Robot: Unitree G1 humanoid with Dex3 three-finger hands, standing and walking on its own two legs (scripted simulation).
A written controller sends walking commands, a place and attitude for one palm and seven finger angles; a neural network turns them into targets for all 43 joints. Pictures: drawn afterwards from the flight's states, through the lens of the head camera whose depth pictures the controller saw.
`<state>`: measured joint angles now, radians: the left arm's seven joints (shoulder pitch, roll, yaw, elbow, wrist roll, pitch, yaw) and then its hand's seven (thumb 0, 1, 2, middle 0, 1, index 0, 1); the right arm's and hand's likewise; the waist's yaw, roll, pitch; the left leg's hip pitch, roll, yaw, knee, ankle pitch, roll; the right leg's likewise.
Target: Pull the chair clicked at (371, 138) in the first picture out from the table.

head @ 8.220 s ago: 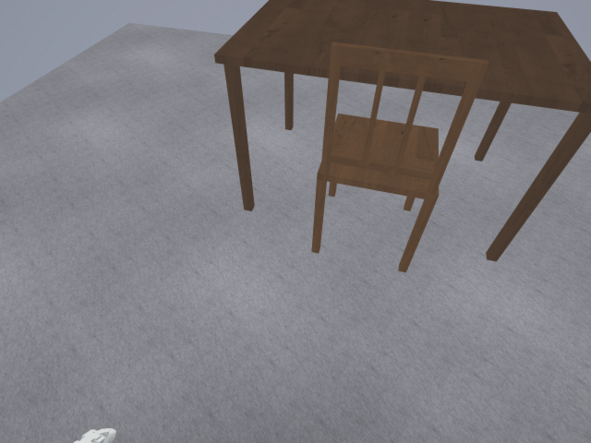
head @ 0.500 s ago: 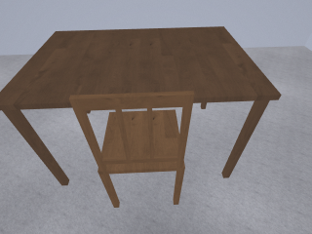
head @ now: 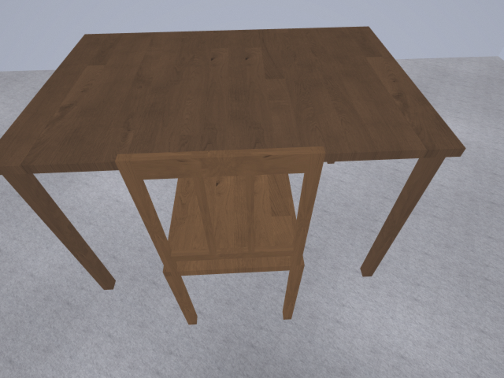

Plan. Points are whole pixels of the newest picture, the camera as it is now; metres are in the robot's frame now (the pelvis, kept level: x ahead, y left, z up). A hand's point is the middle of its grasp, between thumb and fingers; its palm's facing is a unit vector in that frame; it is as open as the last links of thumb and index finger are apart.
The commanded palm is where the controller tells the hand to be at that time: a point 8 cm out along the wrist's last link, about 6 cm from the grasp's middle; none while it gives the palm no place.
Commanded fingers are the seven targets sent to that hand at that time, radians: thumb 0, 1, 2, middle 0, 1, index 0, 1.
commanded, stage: look again from close up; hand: left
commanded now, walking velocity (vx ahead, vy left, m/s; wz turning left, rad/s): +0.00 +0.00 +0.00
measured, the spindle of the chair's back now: (206, 218) +0.47 +0.14 -0.09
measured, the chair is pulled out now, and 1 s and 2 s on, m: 0.00 0.00 0.00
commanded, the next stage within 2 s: none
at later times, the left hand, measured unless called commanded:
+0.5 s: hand out of the picture +0.03 +0.16 -0.17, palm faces +0.02 -0.98 -0.20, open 7.3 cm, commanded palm none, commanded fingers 0.00 0.90 0.90 -0.20 -0.30 -0.20 -0.30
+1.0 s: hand out of the picture +0.02 +0.13 -0.17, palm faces +0.04 -0.98 -0.19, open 7.3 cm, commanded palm none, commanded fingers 0.00 0.90 0.90 -0.20 -0.30 -0.20 -0.30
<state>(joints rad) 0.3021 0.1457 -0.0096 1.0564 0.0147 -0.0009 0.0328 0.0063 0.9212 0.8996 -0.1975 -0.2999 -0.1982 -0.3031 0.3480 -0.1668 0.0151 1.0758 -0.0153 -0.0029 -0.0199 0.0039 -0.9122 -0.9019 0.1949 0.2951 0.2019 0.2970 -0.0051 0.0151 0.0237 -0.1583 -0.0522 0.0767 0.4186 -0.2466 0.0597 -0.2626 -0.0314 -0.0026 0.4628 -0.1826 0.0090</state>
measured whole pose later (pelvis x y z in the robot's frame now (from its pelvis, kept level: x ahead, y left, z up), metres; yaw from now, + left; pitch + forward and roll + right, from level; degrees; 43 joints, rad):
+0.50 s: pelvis +0.03 -0.01 +0.00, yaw +0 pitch -1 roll +0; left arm 0.28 0.14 -0.01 1.11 0.01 -0.01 0.04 0.01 0.93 0.90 -0.20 -0.30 -0.20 -0.30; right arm 0.27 -0.16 0.02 1.12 -0.01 -0.02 -0.04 0.00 -0.91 -0.90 0.19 0.30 0.20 0.30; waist 0.00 0.01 0.03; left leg -0.09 -0.03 0.06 0.39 -0.28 0.03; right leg -0.20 0.00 -0.02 0.44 -0.22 -0.01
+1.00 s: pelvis +0.03 -0.03 +0.00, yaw +0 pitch -1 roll +0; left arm 0.30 0.13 -0.02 1.12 0.01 -0.02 0.04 0.00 0.92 0.90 -0.20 -0.30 -0.20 -0.30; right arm 0.30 -0.14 0.02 1.15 -0.01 -0.02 -0.04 0.00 -0.91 -0.90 0.19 0.30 0.20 0.30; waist 0.00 0.01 0.02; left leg -0.08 0.00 0.05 0.38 -0.28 0.01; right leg -0.18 0.02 -0.03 0.42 -0.22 -0.04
